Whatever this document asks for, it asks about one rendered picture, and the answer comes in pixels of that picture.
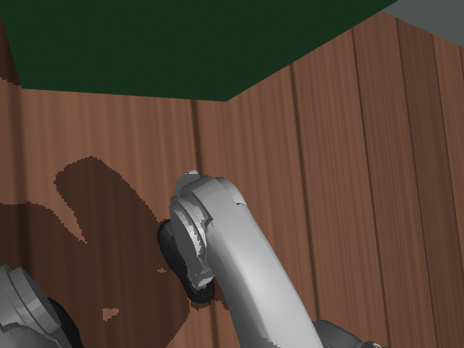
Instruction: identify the right robot foot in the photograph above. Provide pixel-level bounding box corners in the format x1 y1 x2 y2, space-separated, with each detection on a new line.
157 220 215 304

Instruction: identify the right robot hand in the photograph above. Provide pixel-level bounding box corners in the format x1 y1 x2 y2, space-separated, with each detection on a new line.
312 320 364 348

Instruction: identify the left robot foot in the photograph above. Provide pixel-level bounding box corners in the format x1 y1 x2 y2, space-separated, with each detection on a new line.
47 297 84 348

